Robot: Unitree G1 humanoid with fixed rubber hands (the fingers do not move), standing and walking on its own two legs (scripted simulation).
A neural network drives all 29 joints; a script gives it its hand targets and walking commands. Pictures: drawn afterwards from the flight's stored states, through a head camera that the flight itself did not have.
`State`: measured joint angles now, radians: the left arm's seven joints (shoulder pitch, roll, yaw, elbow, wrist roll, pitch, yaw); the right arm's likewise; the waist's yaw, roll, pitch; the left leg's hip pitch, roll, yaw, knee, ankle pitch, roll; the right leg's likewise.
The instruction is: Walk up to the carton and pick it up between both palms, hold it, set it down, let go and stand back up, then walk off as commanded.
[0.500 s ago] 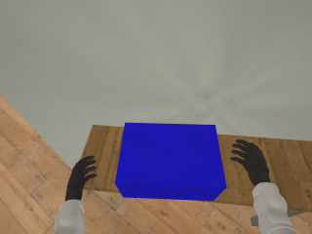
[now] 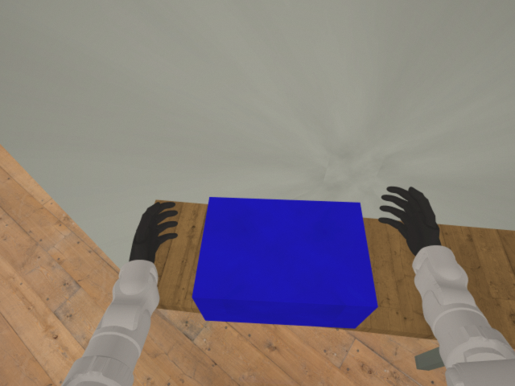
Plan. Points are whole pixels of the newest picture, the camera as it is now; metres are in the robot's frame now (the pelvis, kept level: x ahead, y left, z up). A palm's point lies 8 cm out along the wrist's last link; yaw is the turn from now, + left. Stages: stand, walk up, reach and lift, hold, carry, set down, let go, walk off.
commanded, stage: reach and lift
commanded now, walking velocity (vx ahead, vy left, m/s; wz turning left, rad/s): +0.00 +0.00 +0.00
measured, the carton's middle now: (281, 262) +0.36 -0.03 -0.11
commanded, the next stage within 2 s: none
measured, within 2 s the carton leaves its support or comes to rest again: neither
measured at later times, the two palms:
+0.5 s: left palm (155, 281) +0.31 +0.21 -0.09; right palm (400, 271) +0.34 -0.25 -0.09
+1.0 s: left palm (169, 273) +0.33 +0.19 -0.10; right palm (391, 256) +0.37 -0.23 -0.09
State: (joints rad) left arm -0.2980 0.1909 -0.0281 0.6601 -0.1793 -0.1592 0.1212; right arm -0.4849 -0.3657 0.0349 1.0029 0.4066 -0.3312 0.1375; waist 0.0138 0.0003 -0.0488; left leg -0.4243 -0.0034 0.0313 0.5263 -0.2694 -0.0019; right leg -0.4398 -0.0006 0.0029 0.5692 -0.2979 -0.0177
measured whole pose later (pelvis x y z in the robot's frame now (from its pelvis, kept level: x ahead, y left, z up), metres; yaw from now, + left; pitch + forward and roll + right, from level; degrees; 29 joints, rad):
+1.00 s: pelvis -0.05 -0.01 -0.08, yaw +1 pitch +32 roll +2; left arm -0.56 0.17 -0.03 1.00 -0.27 -0.44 0.10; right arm -0.70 -0.36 0.06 1.16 0.32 -0.47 0.07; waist 0.03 0.00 -0.28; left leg -1.19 0.00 0.03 1.00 -0.37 0.00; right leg -1.21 0.00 0.00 1.05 -0.39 -0.02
